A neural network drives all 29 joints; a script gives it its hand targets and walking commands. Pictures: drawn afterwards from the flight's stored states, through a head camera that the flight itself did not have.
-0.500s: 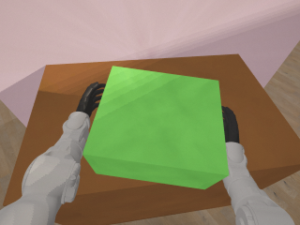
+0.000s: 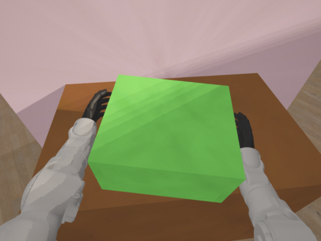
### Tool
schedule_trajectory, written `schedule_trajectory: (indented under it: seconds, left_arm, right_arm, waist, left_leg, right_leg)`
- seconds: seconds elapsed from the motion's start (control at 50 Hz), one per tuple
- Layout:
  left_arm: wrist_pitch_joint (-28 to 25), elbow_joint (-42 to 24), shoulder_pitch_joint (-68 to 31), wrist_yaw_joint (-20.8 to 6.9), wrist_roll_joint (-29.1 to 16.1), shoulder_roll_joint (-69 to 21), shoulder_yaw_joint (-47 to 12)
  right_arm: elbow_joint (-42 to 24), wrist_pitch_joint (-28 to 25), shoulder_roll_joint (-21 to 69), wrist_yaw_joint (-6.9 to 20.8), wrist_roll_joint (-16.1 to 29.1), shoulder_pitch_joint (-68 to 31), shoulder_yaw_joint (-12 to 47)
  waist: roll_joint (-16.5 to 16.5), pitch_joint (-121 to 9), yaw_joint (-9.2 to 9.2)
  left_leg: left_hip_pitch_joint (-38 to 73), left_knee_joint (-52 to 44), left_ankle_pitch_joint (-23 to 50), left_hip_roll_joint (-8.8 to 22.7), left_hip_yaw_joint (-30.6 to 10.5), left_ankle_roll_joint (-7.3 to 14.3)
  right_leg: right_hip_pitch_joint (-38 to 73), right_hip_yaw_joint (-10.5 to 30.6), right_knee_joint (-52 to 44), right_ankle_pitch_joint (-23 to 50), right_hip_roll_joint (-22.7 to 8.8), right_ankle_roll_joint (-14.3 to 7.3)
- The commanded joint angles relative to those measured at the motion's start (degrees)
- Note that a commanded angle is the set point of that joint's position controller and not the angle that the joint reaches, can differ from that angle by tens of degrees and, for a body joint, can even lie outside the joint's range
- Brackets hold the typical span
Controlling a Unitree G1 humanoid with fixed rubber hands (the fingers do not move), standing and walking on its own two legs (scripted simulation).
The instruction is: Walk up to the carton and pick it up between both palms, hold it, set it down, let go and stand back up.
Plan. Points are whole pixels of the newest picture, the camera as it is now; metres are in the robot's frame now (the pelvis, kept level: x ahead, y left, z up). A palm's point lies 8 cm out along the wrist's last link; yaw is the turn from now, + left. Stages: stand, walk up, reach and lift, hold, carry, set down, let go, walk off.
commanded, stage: reach and lift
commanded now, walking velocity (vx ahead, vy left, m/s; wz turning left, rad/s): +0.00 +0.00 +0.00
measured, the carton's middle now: (167, 135) +0.40 -0.02 +0.06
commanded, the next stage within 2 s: hold in 1.62 s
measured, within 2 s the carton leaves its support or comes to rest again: neither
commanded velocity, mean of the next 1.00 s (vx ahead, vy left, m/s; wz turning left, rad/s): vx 0.00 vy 0.00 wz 0.00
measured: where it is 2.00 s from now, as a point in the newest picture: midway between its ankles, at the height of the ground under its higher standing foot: outside the picture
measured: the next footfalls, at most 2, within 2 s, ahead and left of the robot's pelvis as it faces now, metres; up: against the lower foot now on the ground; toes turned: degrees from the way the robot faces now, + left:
none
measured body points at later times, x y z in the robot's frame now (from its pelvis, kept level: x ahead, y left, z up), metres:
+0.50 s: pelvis -0.01 -0.02 +0.01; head -0.06 -0.02 +0.46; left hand +0.39 +0.18 +0.15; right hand +0.36 -0.22 +0.13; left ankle -0.01 +0.09 -0.73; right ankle +0.03 -0.13 -0.73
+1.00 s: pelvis -0.01 -0.02 +0.01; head -0.06 -0.01 +0.46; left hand +0.38 +0.20 +0.16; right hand +0.37 -0.21 +0.16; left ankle -0.01 +0.09 -0.73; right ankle +0.03 -0.13 -0.73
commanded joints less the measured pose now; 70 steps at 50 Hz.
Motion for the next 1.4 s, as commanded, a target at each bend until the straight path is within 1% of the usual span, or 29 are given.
schedule_trajectory:
  seconds: [0.0, 0.02, 0.04, 0.08, 0.12, 0.14, 0.16, 0.18, 0.28, 0.36, 0.4, 0.52, 0.54, 0.62, 0.64, 0.7, 0.72, 0.8, 0.86, 0.92, 0.96, 1.02, 1.04, 1.1, 1.16, 1.24, 1.32, 1.34, 1.38]
  left_arm:
    - [-2.23, -27.06, -37.67, -5.03, -3.22, -49.9, -11.84]
    - [-1.55, -29.99, -33.53, -4.54, -3.26, -50.88, -12.33]
    - [-1.1, -32.66, -31.82, -4.26, -3.64, -51.78, -12.76]
    - [0.84, -29.94, -32.25, -4.22, -3.27, -51.57, -11.32]
    - [2.99, -29.96, -32.02, -4.66, -1.81, -49.78, -8.52]
    - [3.65, -31.5, -32.58, -4.76, -1.43, -49.2, -7.36]
    - [4.59, -33.32, -30.09, -4.62, -1.21, -49.42, -7.42]
    - [5.36, -33.15, -32.65, -4.81, -1.55, -49.84, -7.49]
    - [9.71, -36.62, -30.41, -5.47, 0.06, -48.43, -3.5]
    - [13.14, -39.11, -29.65, -6.26, 1.52, -46.1, -0.76]
    - [14.4, -40.48, -30.66, -6.95, 2.33, -44.85, 0.86]
    - [19.55, -46.93, -29.22, -7.13, 2.85, -44.8, -0.97]
    - [21.2, -46.16, -27.2, -7.17, 4.26, -44.09, 0.7]
    - [24.52, -48.67, -26.11, -8.13, 5.95, -41.81, 3.13]
    - [25.34, -51.14, -25.78, -7.69, 5.4, -42.51, 1.23]
    - [27.6, -53.31, -24.32, -7.29, 5.18, -42.47, 0.71]
    - [28.59, -56.97, -24.66, -6.86, 4.57, -42.7, -1.16]
    - [31.59, -65.01, -23.71, -6.11, 4.07, -41.9, -2.57]
    - [35.19, -64.37, -20.02, -6.3, 5.8, -40.57, -1.21]
    - [38.71, -66.51, -16.65, -6.78, 6.33, -40.88, -0.73]
    - [39.8, -66.98, -17.23, -7.18, 6.83, -41.69, -0.62]
    - [40.01, -73.79, -19.23, -6.0, 4.08, -42.9, -4.27]
    - [39.97, -75.59, -21.49, -5.93, 3.53, -43.23, -4.9]
    - [41.29, -75.47, -21.19, -5.27, 3.65, -42.76, -4.72]
    - [43.04, -72.42, -18.63, -5.94, 5.18, -41.95, -2.52]
    - [44.5, -69.35, -18.06, -7.22, 7.64, -39.93, 1.27]
    - [43.59, -75.38, -23.15, -6.43, 5.27, -41.25, -2.5]
    - [43.75, -74.33, -21.77, -6.33, 5.62, -40.55, -1.22]
    - [43.9, -73.75, -21.28, -6.13, 5.61, -40.89, -1.33]
  right_arm:
    - [-24.21, 1.79, 35.59, 9.98, 1.41, -51.13, 22.34]
    - [-26.89, 2.47, 35.98, 10.25, 2.73, -48.0, 23.48]
    - [-28.09, 2.88, 35.31, 10.34, 3.37, -46.97, 23.15]
    - [-29.38, 4.53, 34.3, 10.53, 2.91, -50.35, 22.38]
    - [-27.65, 6.73, 34.59, 10.75, 3.36, -49.17, 22.22]
    - [-28.97, 7.36, 34.56, 10.83, 3.82, -50.03, 21.69]
    - [-24.93, 8.7, 34.78, 10.75, 3.97, -44.49, 21.36]
    - [-26.47, 8.77, 34.22, 10.79, 3.77, -48.58, 20.1]
    - [-29.07, 11.82, 35.44, 11.06, 5.24, -49.04, 20.54]
    - [-29.41, 14.0, 33.97, 11.43, 4.67, -48.53, 18.33]
    - [-30.68, 14.82, 34.93, 10.99, 4.99, -49.07, 18.3]
    - [-34.1, 17.52, 33.75, 10.93, 6.27, -46.5, 18.45]
    - [-33.11, 18.46, 32.9, 10.73, 6.18, -45.46, 17.87]
    - [-34.04, 20.46, 31.22, 10.75, 6.17, -44.02, 16.28]
    - [-35.38, 20.62, 31.12, 10.75, 6.87, -43.99, 17.34]
    - [-41.04, 21.79, 31.04, 10.88, 8.24, -46.65, 18.82]
    - [-41.79, 22.35, 30.18, 10.83, 9.0, -45.64, 19.26]
    - [-42.91, 25.08, 28.13, 10.68, 10.67, -42.33, 20.41]
    - [-40.36, 28.08, 25.2, 10.84, 10.54, -38.69, 18.79]
    - [-42.33, 29.76, 23.84, 10.99, 10.65, -38.33, 19.03]
    - [-43.41, 29.84, 22.81, 11.12, 10.76, -39.16, 17.46]
    - [-48.33, 30.01, 23.71, 11.77, 11.52, -41.62, 20.14]
    - [-48.06, 30.17, 24.05, 11.8, 11.95, -41.08, 19.3]
    - [-46.48, 31.52, 22.96, 12.33, 11.37, -39.69, 18.52]
    - [-42.86, 33.22, 21.77, 12.54, 10.83, -37.75, 16.74]
    - [-40.57, 34.17, 22.38, 13.26, 9.2, -38.52, 16.41]
    - [-44.96, 33.56, 24.89, 13.71, 10.71, -42.25, 19.27]
    - [-44.51, 34.13, 24.84, 13.77, 10.6, -41.59, 19.48]
    - [-45.52, 34.19, 25.7, 13.64, 11.14, -42.37, 20.17]
  waist:
    - [2.25, -33.19, 0.31]
    - [2.43, -33.47, 1.53]
    - [3.03, -33.24, 0.43]
    - [1.15, -31.73, 0.71]
    - [0.37, -26.76, 2.11]
    - [-0.55, -25.8, 1.88]
    - [0.62, -22.34, 2.03]
    - [-0.74, -23.31, 0.55]
    - [-1.91, -17.23, 2.85]
    - [-3.74, -12.83, 2.48]
    - [-5.42, -11.83, 3.17]
    - [-3.48, -11.79, 2.14]
    - [-3.12, -9.11, 2.8]
    - [-3.87, -8.73, 2.45]
    - [-2.37, -10.27, 2.69]
    - [-2.98, -13.08, 2.94]
    - [-1.35, -15.07, 2.39]
    - [-0.25, -17.75, 1.92]
    - [0.1, -12.99, 1.15]
    - [-1.04, -11.81, 1.47]
    - [0.11, -12.98, 0.52]
    - [1.46, -17.14, 0.93]
    - [2.14, -18.28, 0.26]
    - [2.66, -16.86, -0.05]
    - [1.43, -11.71, -0.3]
    - [-0.41, -8.3, 1.02]
    - [1.24, -15.46, 0.96]
    - [0.05, -13.83, 1.93]
    - [0.3, -14.94, 2.09]
  left_leg:
    - [18.95, -6.72, 37.53, 0.13, -3.32, -6.56]
    - [19.98, -6.98, 39.83, 0.09, -3.31, -6.88]
    - [21.62, -6.88, 41.03, 0.35, -4.04, -7.31]
    - [19.58, -7.88, 36.84, 0.27, -3.89, -6.81]
    - [17.1, -9.79, 33.26, -0.35, -3.22, -5.71]
    - [16.12, -10.79, 29.16, -0.59, -2.97, -5.06]
    - [16.85, -11.92, 30.0, -0.86, -2.75, -5.53]
    - [16.63, -11.79, 27.58, -0.63, -2.96, -5.29]
    - [13.92, -14.97, 23.94, -1.67, -1.84, -4.17]
    - [11.93, -17.54, 17.76, -2.0, -1.0, -2.91]
    - [10.15, -18.12, 16.39, -2.66, -0.53, -2.45]
    - [11.9, -19.02, 15.85, -2.66, -0.35, -2.42]
    - [10.77, -19.59, 15.48, -2.85, -0.16, -2.46]
    - [11.07, -20.13, 12.0, -2.63, 0.05, -1.8]
    - [12.18, -19.62, 14.35, -2.7, -0.17, -2.29]
    - [12.9, -18.78, 17.59, -2.7, -0.4, -2.39]
    - [14.29, -18.36, 20.11, -2.64, -0.7, -2.95]
    - [17.48, -16.72, 24.61, -2.44, -1.45, -3.84]
    - [17.41, -17.0, 23.4, -2.47, -1.69, -4.01]
    - [17.61, -17.29, 24.54, -2.39, -1.96, -4.01]
    - [18.18, -17.05, 22.54, -2.33, -2.09, -4.22]
    - [20.19, -15.58, 28.84, -2.1, -2.65, -5.14]
    - [21.13, -15.37, 28.36, -1.99, -2.83, -5.59]
    - [21.16, -15.29, 27.89, -1.57, -3.0, -5.98]
    - [17.99, -17.2, 20.89, -1.84, -2.93, -5.11]
    - [13.73, -18.98, 15.12, -2.3, -1.74, -3.73]
    - [16.32, -17.55, 19.58, -2.09, -2.16, -3.97]
    - [15.54, -17.93, 19.24, -2.16, -2.02, -3.76]
    - [15.34, -17.39, 19.38, -2.31, -1.94, -3.64]
  right_leg:
    - [18.52, 1.12, -5.27, 16.98, 2.47, -2.01]
    - [19.84, 1.11, -5.14, 19.12, 2.7, -2.0]
    - [20.01, 0.73, -5.81, 19.29, 3.26, -2.01]
    - [19.84, 0.97, -6.33, 16.09, 3.43, -1.86]
    - [21.44, 1.75, -6.56, 15.93, 2.74, -1.91]
    - [23.34, 1.97, -6.65, 14.65, 2.49, -1.81]
    - [23.81, 1.91, -7.36, 14.58, 2.44, -1.79]
    - [23.7, 1.68, -7.32, 13.24, 2.35, -1.79]
    - [30.33, 2.84, -7.71, 13.53, 1.61, -1.55]
    - [32.76, 3.28, -8.64, 10.87, 1.13, -0.99]
    - [35.24, 3.79, -8.62, 11.71, 0.49, -0.53]
    - [35.15, 3.52, -9.17, 12.15, 0.82, -0.58]
    - [35.48, 3.97, -9.78, 11.33, 0.44, -0.75]
    - [35.52, 3.28, -10.38, 7.49, 0.49, -0.8]
    - [35.62, 2.96, -9.99, 9.67, 0.73, -1.04]
    - [36.3, 2.92, -9.71, 12.51, 1.25, -1.06]
    - [36.79, 2.66, -9.38, 14.66, 1.44, -1.11]
    - [36.3, 2.44, -9.09, 16.82, 2.34, -1.45]
    - [34.63, 2.45, -10.19, 15.53, 2.65, -1.61]
    - [35.01, 1.92, -10.36, 15.18, 2.88, -1.88]
    - [35.18, 2.01, -10.42, 14.54, 3.09, -1.99]
    - [34.95, 1.75, -9.63, 17.55, 3.75, -2.36]
    - [33.91, 1.69, -9.55, 16.72, 3.94, -2.4]
    - [33.04, 1.73, -9.77, 15.85, 4.13, -2.72]
    - [32.58, 2.34, -10.79, 11.96, 3.55, -2.73]
    - [34.95, 2.59, -10.74, 10.47, 2.85, -2.63]
    - [35.42, 2.58, -9.22, 14.1, 3.0, -2.39]
    - [35.76, 2.88, -9.83, 13.9, 2.92, -2.26]
    - [36.3, 3.09, -9.53, 14.78, 2.99, -1.99]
